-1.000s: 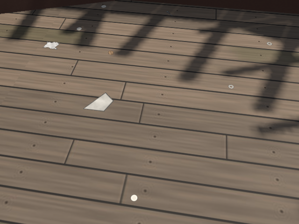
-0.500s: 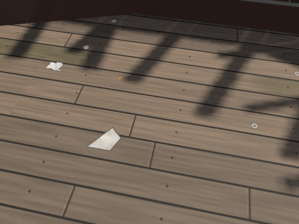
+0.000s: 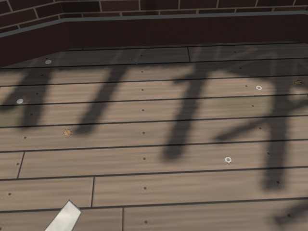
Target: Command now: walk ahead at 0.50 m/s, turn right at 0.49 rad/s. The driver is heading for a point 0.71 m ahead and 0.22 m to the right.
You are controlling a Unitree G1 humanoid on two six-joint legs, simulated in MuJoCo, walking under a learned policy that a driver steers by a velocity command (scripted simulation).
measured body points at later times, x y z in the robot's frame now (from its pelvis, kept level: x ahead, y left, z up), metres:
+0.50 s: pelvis +0.27 -0.02 +0.01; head +0.31 -0.04 +0.46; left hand +0.29 +0.26 -0.11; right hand +0.44 -0.29 -0.08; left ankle +0.46 +0.07 -0.69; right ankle +0.12 -0.05 -0.72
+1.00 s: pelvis +0.51 -0.09 +0.02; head +0.54 -0.12 +0.47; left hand +0.82 -0.03 -0.08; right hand +0.35 -0.31 -0.11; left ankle +0.48 +0.05 -0.72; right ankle +0.57 -0.27 -0.68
